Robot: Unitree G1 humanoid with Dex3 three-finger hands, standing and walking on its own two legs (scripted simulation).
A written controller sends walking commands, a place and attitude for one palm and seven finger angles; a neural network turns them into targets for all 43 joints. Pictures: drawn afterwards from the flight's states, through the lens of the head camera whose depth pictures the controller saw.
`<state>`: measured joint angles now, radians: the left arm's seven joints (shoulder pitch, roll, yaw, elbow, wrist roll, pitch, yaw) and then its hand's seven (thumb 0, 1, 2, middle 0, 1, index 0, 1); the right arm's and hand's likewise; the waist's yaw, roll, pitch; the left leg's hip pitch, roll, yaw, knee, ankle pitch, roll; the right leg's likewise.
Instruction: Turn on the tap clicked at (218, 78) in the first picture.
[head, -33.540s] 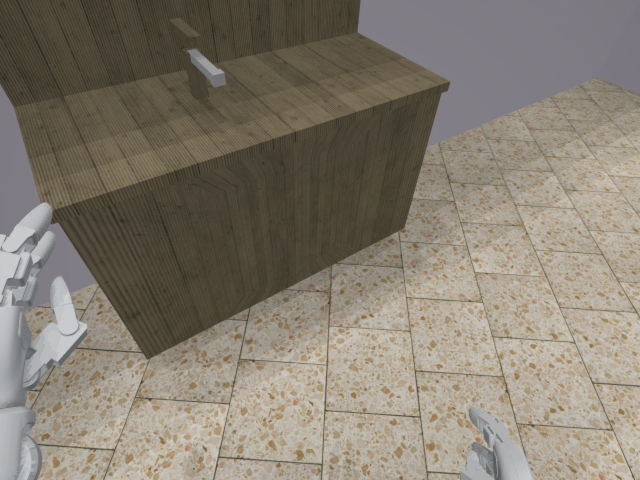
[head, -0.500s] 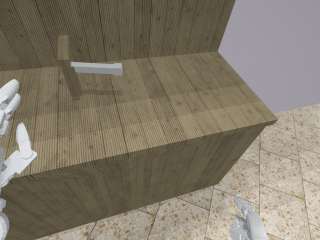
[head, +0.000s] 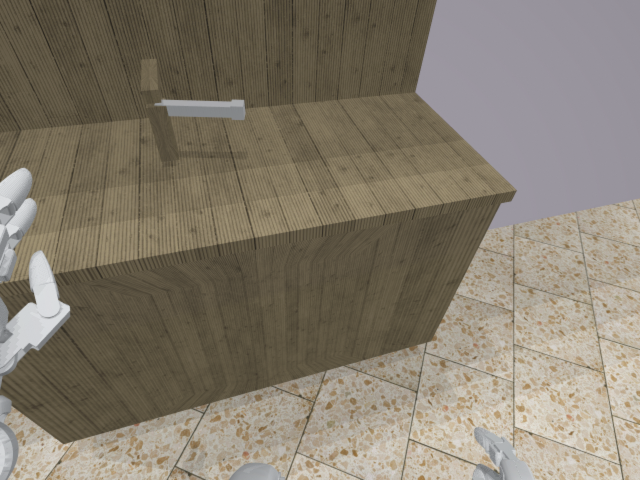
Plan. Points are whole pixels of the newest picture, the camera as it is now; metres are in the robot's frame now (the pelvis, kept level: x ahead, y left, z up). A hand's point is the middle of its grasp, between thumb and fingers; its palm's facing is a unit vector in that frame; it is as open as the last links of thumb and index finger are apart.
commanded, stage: stop stepping back and stand still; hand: left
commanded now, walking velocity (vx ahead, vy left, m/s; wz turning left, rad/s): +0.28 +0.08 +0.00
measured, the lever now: (238, 109) +0.74 +0.19 +0.11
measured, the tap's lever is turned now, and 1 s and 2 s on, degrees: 75 75 75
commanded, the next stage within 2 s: stand and check the lever's angle in 1.92 s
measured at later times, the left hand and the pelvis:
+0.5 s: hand out of the picture +0.05 +0.26 +0.19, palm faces +0.42 -0.82 -0.38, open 7.4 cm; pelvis -0.14 +0.01 -0.01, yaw +2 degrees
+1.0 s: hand out of the picture -0.02 +0.23 +0.19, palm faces +0.39 -0.84 -0.38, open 7.4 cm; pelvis -0.23 -0.02 -0.01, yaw +1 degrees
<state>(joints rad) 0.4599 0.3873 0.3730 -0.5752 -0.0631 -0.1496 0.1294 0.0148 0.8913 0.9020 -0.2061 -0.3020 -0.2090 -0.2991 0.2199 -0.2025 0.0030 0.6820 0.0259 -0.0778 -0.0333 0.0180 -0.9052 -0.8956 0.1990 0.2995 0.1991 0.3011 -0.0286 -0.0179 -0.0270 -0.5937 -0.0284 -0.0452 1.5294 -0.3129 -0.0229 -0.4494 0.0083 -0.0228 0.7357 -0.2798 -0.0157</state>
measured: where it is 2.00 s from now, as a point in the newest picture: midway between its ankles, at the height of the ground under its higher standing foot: outside the picture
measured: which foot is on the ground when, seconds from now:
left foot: up 0.00-0.06, down 0.08-0.80, up 0.82-1.00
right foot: down 0.00-0.12, up 0.14-0.26, down 0.28-0.50, up 0.52-0.76, down 0.78-1.00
